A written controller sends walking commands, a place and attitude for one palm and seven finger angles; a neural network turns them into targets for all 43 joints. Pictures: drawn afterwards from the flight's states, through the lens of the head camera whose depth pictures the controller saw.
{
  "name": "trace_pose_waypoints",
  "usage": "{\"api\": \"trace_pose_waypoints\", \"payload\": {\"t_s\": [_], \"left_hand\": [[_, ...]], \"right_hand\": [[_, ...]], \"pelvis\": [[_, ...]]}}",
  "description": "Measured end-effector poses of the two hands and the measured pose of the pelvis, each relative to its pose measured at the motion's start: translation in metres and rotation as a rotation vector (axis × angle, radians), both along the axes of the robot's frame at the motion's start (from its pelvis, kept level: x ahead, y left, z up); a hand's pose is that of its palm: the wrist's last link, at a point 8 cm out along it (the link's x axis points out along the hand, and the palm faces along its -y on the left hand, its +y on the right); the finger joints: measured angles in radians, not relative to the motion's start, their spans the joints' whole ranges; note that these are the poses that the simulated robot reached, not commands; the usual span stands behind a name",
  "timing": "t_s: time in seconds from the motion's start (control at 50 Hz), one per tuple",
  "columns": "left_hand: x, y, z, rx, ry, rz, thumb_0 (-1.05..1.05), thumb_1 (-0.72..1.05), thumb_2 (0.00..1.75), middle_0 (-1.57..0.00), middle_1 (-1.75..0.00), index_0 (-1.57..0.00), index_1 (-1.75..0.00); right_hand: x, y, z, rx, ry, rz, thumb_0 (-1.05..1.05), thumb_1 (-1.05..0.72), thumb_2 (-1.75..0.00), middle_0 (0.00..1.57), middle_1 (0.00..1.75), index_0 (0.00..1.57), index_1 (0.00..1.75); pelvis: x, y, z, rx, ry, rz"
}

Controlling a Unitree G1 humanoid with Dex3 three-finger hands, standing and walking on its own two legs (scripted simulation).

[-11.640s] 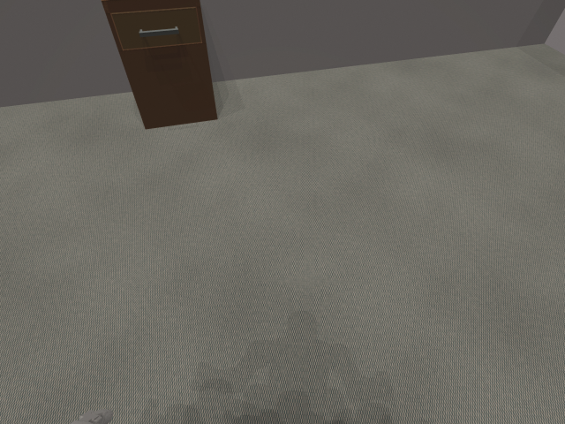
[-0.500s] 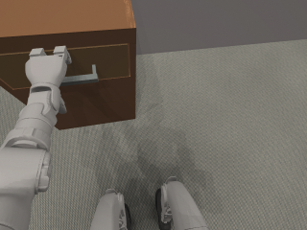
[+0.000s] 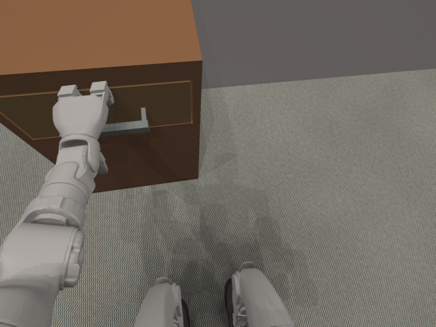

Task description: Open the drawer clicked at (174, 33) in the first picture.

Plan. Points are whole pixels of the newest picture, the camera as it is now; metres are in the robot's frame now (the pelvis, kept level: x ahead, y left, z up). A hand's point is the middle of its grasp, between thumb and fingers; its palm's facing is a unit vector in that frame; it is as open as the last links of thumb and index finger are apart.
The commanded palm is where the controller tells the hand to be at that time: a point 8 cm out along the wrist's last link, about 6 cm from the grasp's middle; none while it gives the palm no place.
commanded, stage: move the hooked fingers above the handle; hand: left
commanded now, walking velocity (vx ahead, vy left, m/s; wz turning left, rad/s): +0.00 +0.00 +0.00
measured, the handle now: (105, 122) +0.55 +0.20 -0.11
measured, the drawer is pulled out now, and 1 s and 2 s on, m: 0.00 0.00 0.00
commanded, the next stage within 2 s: lower the fingers behind the handle in 0.54 s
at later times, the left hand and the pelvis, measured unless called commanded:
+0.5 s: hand (94, 130) +0.50 +0.21 -0.05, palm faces -0.07 -0.04 -1.00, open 13.7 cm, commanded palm +0.48 +0.20 +0.00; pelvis +0.00 +0.00 +0.00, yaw +0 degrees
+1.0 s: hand (100, 137) +0.50 +0.20 -0.08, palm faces -0.09 -0.04 -1.00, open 13.8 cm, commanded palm +0.48 +0.20 -0.02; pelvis -0.01 +0.00 -0.02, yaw +0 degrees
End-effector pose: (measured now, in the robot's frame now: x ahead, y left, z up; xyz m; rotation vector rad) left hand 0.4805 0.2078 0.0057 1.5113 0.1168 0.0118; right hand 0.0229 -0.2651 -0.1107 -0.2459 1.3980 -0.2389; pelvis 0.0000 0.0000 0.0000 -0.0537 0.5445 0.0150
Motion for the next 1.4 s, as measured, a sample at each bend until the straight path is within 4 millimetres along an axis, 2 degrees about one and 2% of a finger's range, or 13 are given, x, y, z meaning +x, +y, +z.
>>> {"api": "trace_pose_waypoints", "payload": {"t_s": [0.2, 0.36, 0.6, 0.8, 1.04, 1.24, 1.4], "left_hand": [[-0.013, 0.013, -0.008, 0.017, 0.019, -0.003, 0.0, -0.49, 0.3, -0.32, -1.2, -0.32, -1.2], [-0.001, 0.001, -0.002, 0.008, -0.025, -0.013, 0.0, -0.49, 0.3, -0.32, -1.2, -0.32, -1.2], [-0.002, 0.001, -0.005, 0.022, 0.042, 0.002, 0.0, -0.49, 0.3, -0.33, -1.21, -0.33, -1.21], [0.001, 0.003, -0.011, 0.023, -0.018, -0.008, 0.0, -0.49, 0.3, -0.33, -1.22, -0.32, -1.21], [0.0, -0.004, -0.032, 0.012, 0.012, -0.019, 0.0, -0.49, 0.3, -0.32, -1.21, -0.32, -1.21], [-0.002, 0.005, -0.046, 0.038, -0.007, 0.012, 0.0, -0.49, 0.3, -0.32, -1.2, -0.32, -1.2], [-0.002, 0.001, -0.056, 0.022, 0.007, -0.008, 0.0, -0.49, 0.3, -0.32, -1.2, -0.32, -1.2]], "right_hand": [[0.006, 0.0, -0.002, 0.005, 0.01, 0.013, 0.01, -0.91, -0.9, 0.21, 0.3, 0.2, 0.3], [0.006, -0.002, -0.004, -0.002, 0.02, 0.012, 0.01, -0.91, -0.9, 0.2, 0.3, 0.2, 0.3], [-0.006, 0.001, -0.001, 0.007, 0.012, -0.013, 0.01, -0.91, -0.9, 0.21, 0.3, 0.2, 0.3], [-0.018, -0.004, -0.009, -0.003, 0.049, -0.006, 0.01, -0.91, -0.9, 0.2, 0.3, 0.2, 0.3], [-0.016, -0.006, -0.021, -0.007, 0.029, -0.001, 0.01, -0.91, -0.9, 0.2, 0.3, 0.2, 0.3], [-0.015, -0.005, -0.037, 0.009, 0.033, 0.011, 0.01, -0.91, -0.9, 0.2, 0.3, 0.2, 0.3], [-0.014, -0.005, -0.045, 0.005, 0.034, 0.02, 0.01, -0.91, -0.9, 0.21, 0.3, 0.2, 0.3]], "pelvis": [[0.003, 0.001, 0.0, 0.0, -0.001, 0.007], [0.002, 0.001, -0.002, -0.006, 0.006, 0.018], [-0.001, -0.001, 0.0, 0.004, -0.003, 0.0], [-0.004, -0.002, -0.01, 0.0, 0.023, 0.005], [-0.009, -0.004, -0.022, -0.001, 0.041, 0.001], [-0.013, -0.005, -0.035, -0.003, 0.059, 0.001], [-0.015, -0.006, -0.042, -0.006, 0.07, 0.004]]}}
